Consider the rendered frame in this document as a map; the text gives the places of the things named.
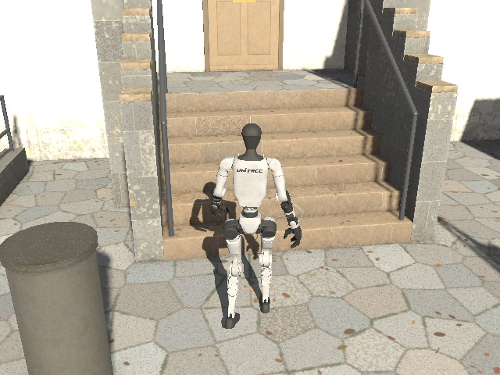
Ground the humanoid robot head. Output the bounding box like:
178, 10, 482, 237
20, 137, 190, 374
237, 123, 264, 161

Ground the robot right upper arm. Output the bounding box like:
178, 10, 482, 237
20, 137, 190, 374
267, 158, 288, 202

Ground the robot left hand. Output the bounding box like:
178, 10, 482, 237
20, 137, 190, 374
210, 204, 229, 217

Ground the robot left thigh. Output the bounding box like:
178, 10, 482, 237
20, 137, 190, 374
223, 219, 244, 277

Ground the robot right hand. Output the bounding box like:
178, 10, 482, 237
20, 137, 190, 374
284, 226, 302, 248

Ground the robot left upper arm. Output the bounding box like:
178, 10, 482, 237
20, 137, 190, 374
213, 156, 235, 198

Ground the right robot forearm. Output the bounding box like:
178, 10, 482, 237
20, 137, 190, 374
280, 190, 299, 229

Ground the left robot forearm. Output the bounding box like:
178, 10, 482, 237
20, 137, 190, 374
211, 186, 222, 209

